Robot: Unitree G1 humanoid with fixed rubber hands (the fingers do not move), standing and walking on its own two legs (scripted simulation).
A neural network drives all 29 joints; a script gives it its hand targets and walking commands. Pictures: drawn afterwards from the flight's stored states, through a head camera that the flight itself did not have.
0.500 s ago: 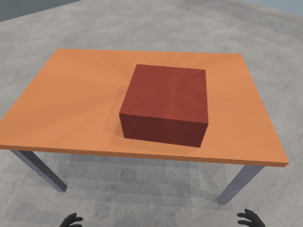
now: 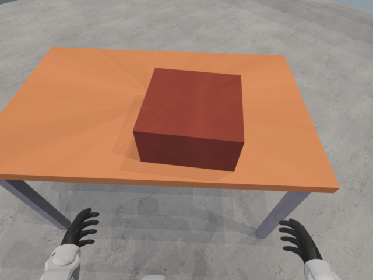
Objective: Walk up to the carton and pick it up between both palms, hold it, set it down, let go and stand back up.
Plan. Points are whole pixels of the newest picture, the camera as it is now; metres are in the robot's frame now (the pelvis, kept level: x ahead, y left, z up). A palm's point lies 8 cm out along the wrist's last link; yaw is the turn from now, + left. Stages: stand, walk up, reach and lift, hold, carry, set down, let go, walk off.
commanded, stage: reach and lift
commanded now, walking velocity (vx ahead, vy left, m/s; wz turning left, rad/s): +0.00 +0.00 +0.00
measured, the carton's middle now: (192, 117) +0.57 +0.03 -0.05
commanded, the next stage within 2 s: none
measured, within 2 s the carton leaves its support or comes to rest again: neither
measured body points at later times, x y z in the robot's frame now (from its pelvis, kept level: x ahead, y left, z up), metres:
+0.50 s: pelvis +0.02 +0.00 +0.02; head +0.02 +0.01 +0.46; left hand +0.20 +0.29 -0.04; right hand +0.21 -0.21 -0.05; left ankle +0.02 +0.12 -0.73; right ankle -0.01 -0.12 -0.73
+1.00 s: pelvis +0.01 +0.01 +0.01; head +0.01 +0.02 +0.46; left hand +0.25 +0.30 -0.01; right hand +0.27 -0.21 -0.02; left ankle +0.02 +0.12 -0.73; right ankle -0.01 -0.12 -0.73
